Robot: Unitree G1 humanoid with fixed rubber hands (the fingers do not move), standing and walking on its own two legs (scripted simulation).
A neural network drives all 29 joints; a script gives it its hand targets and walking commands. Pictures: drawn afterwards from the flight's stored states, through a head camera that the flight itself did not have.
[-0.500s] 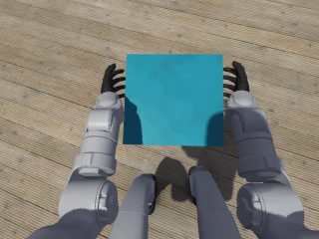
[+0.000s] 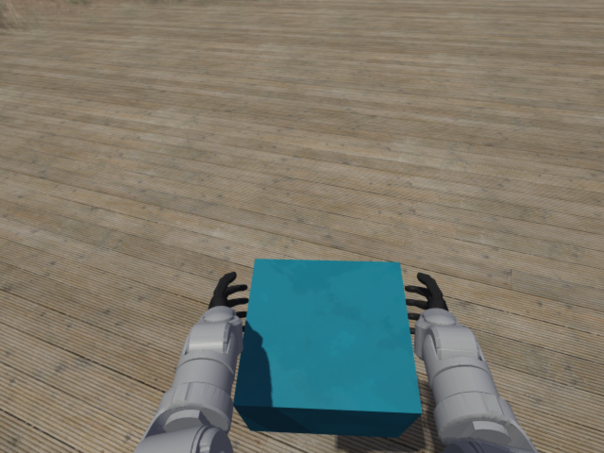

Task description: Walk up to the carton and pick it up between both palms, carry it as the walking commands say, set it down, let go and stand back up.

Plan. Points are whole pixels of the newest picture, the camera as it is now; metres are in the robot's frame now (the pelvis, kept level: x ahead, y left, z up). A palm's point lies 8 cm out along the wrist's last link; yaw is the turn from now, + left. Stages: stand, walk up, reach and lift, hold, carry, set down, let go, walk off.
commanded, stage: reach and lift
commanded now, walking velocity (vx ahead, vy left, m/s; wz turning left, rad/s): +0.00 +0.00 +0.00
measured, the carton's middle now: (325, 346) +0.33 +0.00 -0.05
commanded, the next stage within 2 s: hold in 1.20 s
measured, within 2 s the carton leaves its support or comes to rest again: neither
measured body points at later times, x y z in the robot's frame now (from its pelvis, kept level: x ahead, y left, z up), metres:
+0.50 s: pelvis +0.03 +0.01 +0.02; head -0.05 +0.01 +0.46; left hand +0.33 +0.16 +0.05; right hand +0.32 -0.16 +0.05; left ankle +0.02 +0.14 -0.73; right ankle +0.06 -0.12 -0.73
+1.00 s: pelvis +0.02 +0.00 +0.02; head -0.05 -0.02 +0.46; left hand +0.32 +0.16 +0.05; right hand +0.32 -0.15 +0.04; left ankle +0.02 +0.14 -0.73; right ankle +0.06 -0.12 -0.73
